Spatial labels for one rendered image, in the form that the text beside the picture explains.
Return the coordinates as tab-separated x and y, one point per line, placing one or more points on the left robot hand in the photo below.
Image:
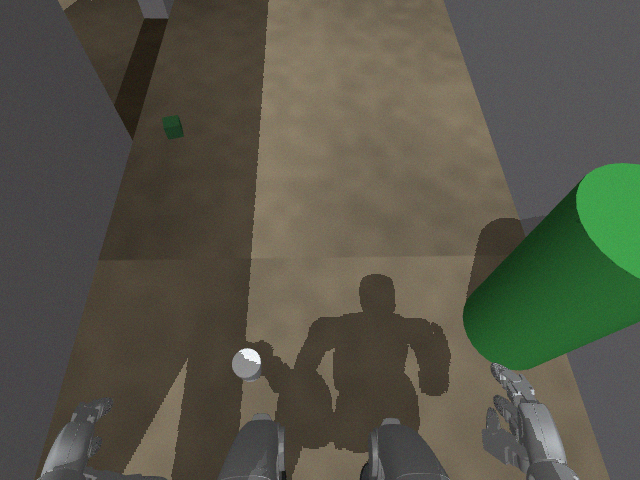
75	444

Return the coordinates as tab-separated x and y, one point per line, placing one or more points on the right robot arm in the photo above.
548	470

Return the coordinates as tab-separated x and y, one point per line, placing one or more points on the right robot hand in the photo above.
531	424

